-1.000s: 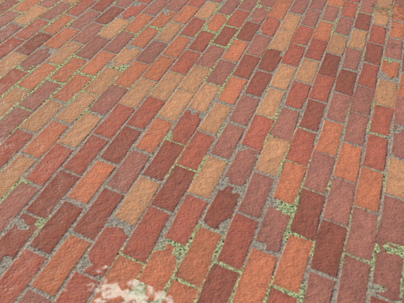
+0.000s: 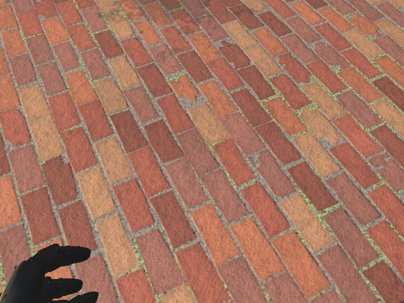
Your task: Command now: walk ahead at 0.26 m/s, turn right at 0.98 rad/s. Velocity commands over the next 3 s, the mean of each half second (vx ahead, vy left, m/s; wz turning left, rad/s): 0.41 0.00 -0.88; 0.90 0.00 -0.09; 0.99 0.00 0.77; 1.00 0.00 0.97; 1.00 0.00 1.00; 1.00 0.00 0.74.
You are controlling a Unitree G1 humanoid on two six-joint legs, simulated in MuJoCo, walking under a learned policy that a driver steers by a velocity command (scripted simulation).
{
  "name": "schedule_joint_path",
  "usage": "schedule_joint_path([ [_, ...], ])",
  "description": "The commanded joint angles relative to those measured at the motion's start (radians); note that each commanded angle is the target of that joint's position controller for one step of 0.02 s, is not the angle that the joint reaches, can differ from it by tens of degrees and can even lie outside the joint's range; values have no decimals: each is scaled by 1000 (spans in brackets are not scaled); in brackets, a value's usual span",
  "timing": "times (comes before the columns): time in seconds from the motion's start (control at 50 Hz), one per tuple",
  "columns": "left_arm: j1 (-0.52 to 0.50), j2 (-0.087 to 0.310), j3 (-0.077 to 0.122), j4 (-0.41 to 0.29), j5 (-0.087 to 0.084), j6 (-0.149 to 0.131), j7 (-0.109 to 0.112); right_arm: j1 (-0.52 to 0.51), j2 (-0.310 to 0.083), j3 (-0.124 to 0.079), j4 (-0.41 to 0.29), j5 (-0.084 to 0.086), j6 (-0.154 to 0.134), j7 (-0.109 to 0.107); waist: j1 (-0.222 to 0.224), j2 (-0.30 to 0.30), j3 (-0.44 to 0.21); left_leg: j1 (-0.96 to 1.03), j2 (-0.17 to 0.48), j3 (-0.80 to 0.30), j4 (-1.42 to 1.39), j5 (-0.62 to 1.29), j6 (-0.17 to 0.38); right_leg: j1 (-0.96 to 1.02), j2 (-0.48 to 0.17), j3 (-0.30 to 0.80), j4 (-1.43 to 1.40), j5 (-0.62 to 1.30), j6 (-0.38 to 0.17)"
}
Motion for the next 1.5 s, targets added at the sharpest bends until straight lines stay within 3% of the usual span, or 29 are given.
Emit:
schedule_joint_path([
  [0.02, 452, 102, 51, 82, 17, 0, 28, -173, -154, -36, -142, 15, -2, 4, 259, 75, -244, -276, 166, -60, 471, 868, 34, 631, 69, 36, -92, 43, -90],
  [0.04, 391, 159, 67, 86, 1, -5, 58, -83, -75, -20, -128, -13, 15, 15, 186, -90, -195, -458, 25, -37, 757, -53, 8, 717, -48, 177, -139, 423, -125],
  [0.06, 372, 262, 85, 26, -17, 5, 58, 53, -61, -16, -167, -36, 42, 3, 106, -121, -297, -636, -61, -127, 1100, -304, -44, 868, -305, 571, -11, 1164, -280],
  [0.08, 386, 270, 103, -14, -40, 11, 61, 60, -98, -15, -195, -43, 56, -9, 157, -49, -508, -725, -54, -308, 1170, -198, -60, 988, -393, 739, -127, 1021, -408],
  [0.12, 251, 156, 77, -31, -37, 31, 88, -86, -131, -9, -213, -49, 61, -17, 118, 71, -310, -725, 2, -369, 964, -68, -45, 683, -297, 727, -314, 291, -346],
  [0.16, 215, 105, 57, 2, -37, 25, 89, -112, -118, -8, -215, -58, 86, -20, 51, 72, -170, -599, 20, -357, 755, -44, -43, 447, -187, 584, -337, 314, -250],
  [0.2, 223, 111, 60, 19, -31, 16, 78, -114, -90, -1, -209, -60, 108, -16, 43, 97, -207, -474, 7, -340, 627, -12, -46, 344, -117, 529, -326, 287, -211],
  [0.28, 199, 149, 81, 4, -7, 10, 56, -222, -43, 15, -250, -52, 102, 2, 69, 4, -221, -432, -31, -359, 428, 81, -25, 250, -60, 658, -428, -498, -191],
  [0.36, 224, 130, 82, 5, -10, 5, 41, -278, -42, 15, -253, -33, 74, 4, 94, -48, -171, -360, -73, -342, 219, 115, -13, 232, -52, 688, -407, -593, -143],
  [0.42, 168, 82, 66, -4, -14, 0, 39, -118, -39, 6, -197, -21, 50, -6, -8, -14, -145, -10, -80, -302, -24, 178, 35, 5, 5, 595, -271, -609, -65],
  [0.46, 148, -60, 15, -51, -45, -28, 51, -34, -198, -29, -194, -63, 28, -22, -42, 300, -134, 98, 294, -811, -312, -301, 142, -241, 178, 301, 204, -520, 30],
  [0.48, 130, -6, 17, -71, -21, -42, 48, -95, -209, -47, -192, -74, 25, -14, 11, 212, -56, -10, 364, -1004, -361, -400, 209, -322, 80, 305, 334, -378, 33],
  [0.52, 149, 45, 26, -44, -6, -45, 33, -143, -124, -31, -196, -43, 15, 5, 55, 83, -51, -47, 269, -829, -315, -266, 185, -284, 41, 321, 388, -246, 56],
  [0.58, 183, 47, 24, -23, 10, -32, 10, -96, -114, -26, -165, -35, -4, 17, 51, 161, -80, -90, 157, -613, -332, -122, 160, -212, 44, 278, 444, -160, 79],
  [0.78, -109, 16, -21, -103, -7, -40, -19, 92, -128, -38, -47, -28, -15, 28, -44, 200, 22, -62, 175, -387, -440, 259, 182, -4, -61, 48, -7, -123, 49],
  [0.84, 45, 44, -6, -63, 1, -49, 12, 118, -162, -40, -3, -18, -5, 24, 53, 199, -73, -52, 181, -305, -174, 976, 173, 322, 37, -14, -101, -262, -14],
  [0.86, 274, 71, 12, 8, 4, -58, 30, 88, -169, -38, -3, -12, -5, 22, 177, 165, -192, -153, 141, -263, 78, 1079, 158, 613, 52, 9, -127, -224, -33],
  [0.88, 481, 148, 38, 50, 25, -65, 53, 47, -137, -26, -43, -10, -12, 26, 283, 69, -338, -409, 87, -247, 414, 765, 148, 931, -149, 225, -152, -442, -53],
  [0.9, 533, 256, 59, 54, 38, -72, 69, 61, 18, 8, -113, 7, -20, 35, 240, -234, -476, -744, -65, -287, 753, -56, 133, 1134, -457, 735, -296, -876, -89],
  [0.92, 503, 203, 49, 46, 29, -73, 78, -37, -82, -16, -112, 1, -14, 24, 262, -83, -404, -810, -61, -388, 859, 28, 159, 978, -470, 843, -398, -884, -66],
  [0.98, 345, 70, 12, 87, 3, -83, 79, -62, -48, -14, -91, -18, 8, 55, 119, -32, -113, -752, 45, -354, 753, 212, 135, 634, -322, 426, -454, -471, -10],
  [1.12, 363, -9, -5, 174, -21, -135, 70, -231, 15, 3, -132, -25, 63, 90, 54, -41, 54, -821, 51, -277, 624, 437, 109, 504, -223, -2, -586, 22, 32],
  [1.24, 424, 74, 4, 229, -26, -135, 106, -358, 2, 24, -184, -21, 56, 112, 33, -12, 12, -550, -85, -51, 256, 546, 202, 644, -215, -180, -483, 900, 102],
  [1.32, 279, 182, 40, 176, 2, -70, 129, 221, -159, -48, -20, -21, 64, 68, -260, -43, -271, 77, -167, -162, 175, 287, 303, 533, -258, -122, 364, 1062, 79],
  [1.34, 225, 105, 28, 174, -1, -74, 102, 184, -195, -81, -19, 14, 76, 43, -233, 170, -214, 197, -112, -294, 86, 237, 334, 279, -42, -112, 799, 59, 83],
  [1.36, 360, -15, -13, 63, -7, -98, 89, 45, -309, -90, -62, -34, 86, 44, -1, 334, -279, 397, 114, -809, 60, 347, 527, -148, 42, 35, 1116, -479, 139],
  [1.38, 286, 33, -22, 23, -4, -127, 91, 36, -297, -100, -107, -26, 88, 37, -74, 158, -393, 431, 198, -1077, -171, 27, 595, -258, 12, 215, 1106, -426, 123],
  [1.42, 218, 60, -25, 17, 2, -142, 85, -15, -168, -69, -75, -29, 71, 19, 31, -55, -107, 53, 160, -988, -306, -57, 462, -202, -102, 228, 815, -324, 106],
  [1.5, 207, 25, -46, 12, 39, -59, 81, -85, -141, -47, -92, -17, 11, 20, 121, -51, -2, -384, -13, -706, -337, 163, 408, 25, -170, 173, 520, -317, 164],
])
